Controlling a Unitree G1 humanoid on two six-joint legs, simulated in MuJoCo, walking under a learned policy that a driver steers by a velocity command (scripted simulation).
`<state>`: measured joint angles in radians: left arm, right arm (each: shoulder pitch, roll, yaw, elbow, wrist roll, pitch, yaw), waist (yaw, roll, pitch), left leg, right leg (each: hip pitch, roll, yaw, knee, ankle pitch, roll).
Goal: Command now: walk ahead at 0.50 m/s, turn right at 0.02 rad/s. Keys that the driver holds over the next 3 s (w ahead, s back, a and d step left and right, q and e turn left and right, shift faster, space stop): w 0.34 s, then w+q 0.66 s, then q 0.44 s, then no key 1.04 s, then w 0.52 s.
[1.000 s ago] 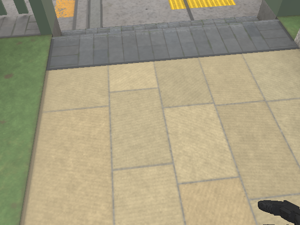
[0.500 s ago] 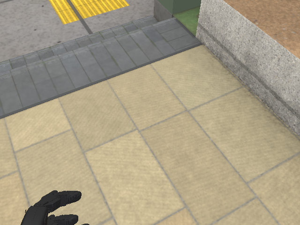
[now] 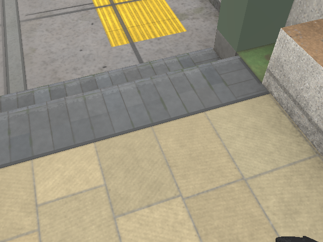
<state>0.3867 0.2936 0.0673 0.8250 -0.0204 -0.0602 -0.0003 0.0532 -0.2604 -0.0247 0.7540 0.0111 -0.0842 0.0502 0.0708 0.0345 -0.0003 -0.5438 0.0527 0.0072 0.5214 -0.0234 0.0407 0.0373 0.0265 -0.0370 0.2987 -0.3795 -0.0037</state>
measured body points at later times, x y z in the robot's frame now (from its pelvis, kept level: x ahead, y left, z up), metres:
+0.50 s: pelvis +0.26 +0.01 +0.01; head +0.29 +0.01 +0.46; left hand +0.48 +0.24 -0.08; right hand +0.26 -0.27 -0.12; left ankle +0.15 +0.12 -0.73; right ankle +0.43 -0.13 -0.70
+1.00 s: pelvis +0.52 +0.01 +0.01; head +0.54 +0.03 +0.45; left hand +0.46 +0.29 -0.12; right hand +0.78 -0.16 -0.09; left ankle +0.63 +0.19 -0.69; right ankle +0.43 -0.13 -0.73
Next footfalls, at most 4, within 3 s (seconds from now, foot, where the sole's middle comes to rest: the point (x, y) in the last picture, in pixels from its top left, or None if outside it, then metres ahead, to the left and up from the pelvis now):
0.02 left None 0.18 0.12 -0.77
0.56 right None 0.47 -0.12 -0.77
1.08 left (136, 192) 0.68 0.19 -0.77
1.58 right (175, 158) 0.87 0.03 -0.77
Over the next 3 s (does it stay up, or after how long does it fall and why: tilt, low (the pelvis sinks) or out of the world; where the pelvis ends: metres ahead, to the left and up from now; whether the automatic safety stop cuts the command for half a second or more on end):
stays up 0.87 0.19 0.00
